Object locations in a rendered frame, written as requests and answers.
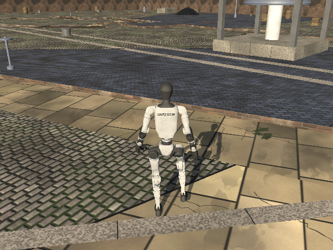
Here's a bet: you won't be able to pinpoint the robot left upper arm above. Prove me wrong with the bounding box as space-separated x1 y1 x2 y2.
141 105 156 133

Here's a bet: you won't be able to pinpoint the robot left hand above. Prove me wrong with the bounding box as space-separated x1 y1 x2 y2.
135 144 147 155

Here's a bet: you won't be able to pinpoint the robot right shin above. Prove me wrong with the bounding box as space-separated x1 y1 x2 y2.
178 161 186 195

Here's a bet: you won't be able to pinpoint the left robot forearm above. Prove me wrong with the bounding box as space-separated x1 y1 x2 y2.
136 126 146 146

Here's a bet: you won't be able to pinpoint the right robot forearm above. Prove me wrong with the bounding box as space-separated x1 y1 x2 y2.
186 127 197 152

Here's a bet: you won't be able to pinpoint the robot right upper arm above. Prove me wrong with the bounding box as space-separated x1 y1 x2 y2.
177 105 191 135

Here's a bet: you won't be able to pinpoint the robot right hand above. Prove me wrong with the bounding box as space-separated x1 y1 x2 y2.
186 150 198 164

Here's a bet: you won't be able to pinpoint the robot left foot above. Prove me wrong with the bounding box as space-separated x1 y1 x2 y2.
155 203 162 217

